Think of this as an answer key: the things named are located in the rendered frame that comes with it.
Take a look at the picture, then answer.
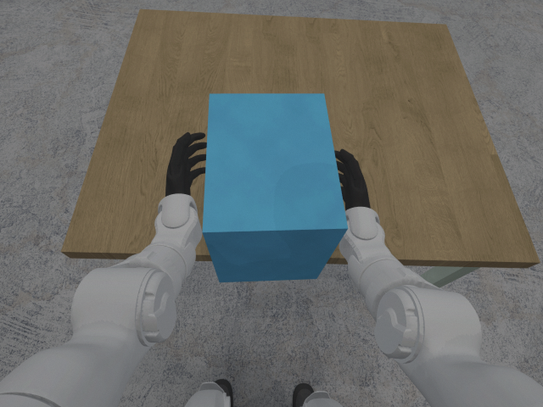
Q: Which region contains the table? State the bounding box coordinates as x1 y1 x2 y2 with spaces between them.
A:
61 9 540 287

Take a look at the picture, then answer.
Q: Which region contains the robot left shin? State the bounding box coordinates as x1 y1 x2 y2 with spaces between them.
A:
199 382 224 393

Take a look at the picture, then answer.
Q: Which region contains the robot left upper arm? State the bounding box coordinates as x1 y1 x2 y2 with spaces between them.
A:
0 268 176 407

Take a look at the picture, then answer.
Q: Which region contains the robot left hand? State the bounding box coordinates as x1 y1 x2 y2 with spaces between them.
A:
165 132 207 196

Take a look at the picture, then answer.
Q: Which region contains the carton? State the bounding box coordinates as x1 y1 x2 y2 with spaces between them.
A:
202 93 348 282

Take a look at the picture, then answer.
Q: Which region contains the robot right foot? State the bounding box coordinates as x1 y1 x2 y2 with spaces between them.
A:
293 383 314 407

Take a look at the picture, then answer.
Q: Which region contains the robot right upper arm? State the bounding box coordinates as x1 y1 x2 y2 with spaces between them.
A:
374 286 543 407

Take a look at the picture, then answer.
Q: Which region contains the robot right hand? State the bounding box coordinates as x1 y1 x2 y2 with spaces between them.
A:
334 149 370 211

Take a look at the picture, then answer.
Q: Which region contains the left robot forearm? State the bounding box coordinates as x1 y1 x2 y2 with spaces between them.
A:
70 193 202 331

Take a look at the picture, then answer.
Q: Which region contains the right robot forearm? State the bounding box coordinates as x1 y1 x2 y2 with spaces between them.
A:
339 207 482 351

